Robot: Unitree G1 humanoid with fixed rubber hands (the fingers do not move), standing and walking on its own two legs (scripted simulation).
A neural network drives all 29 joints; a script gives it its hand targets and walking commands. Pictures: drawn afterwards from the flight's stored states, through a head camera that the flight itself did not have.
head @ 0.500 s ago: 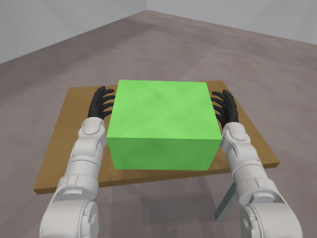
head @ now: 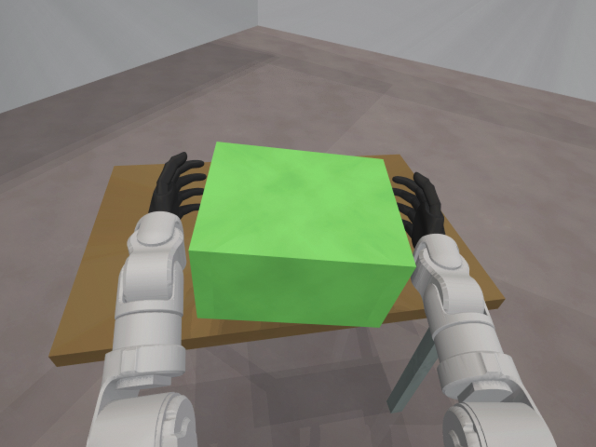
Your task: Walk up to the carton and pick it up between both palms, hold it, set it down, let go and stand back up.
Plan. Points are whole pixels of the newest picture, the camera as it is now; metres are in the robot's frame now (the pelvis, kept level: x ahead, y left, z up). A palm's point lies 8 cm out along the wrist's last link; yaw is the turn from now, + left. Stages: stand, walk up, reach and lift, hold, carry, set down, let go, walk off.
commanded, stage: reach and lift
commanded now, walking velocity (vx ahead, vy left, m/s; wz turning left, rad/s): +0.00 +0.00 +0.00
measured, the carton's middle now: (296, 233) +0.38 +0.00 +0.12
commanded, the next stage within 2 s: hold in 0.30 s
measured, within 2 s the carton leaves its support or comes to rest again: neither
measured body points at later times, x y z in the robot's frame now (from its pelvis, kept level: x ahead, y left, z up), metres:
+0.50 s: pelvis +0.00 +0.00 +0.00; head -0.04 +0.02 +0.45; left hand +0.39 +0.17 +0.18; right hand +0.37 -0.18 +0.16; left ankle +0.01 +0.10 -0.75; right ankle +0.02 -0.09 -0.75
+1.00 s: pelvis -0.01 +0.00 +0.00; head -0.05 +0.03 +0.45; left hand +0.36 +0.18 +0.19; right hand +0.36 -0.17 +0.18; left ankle +0.01 +0.10 -0.75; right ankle +0.02 -0.09 -0.75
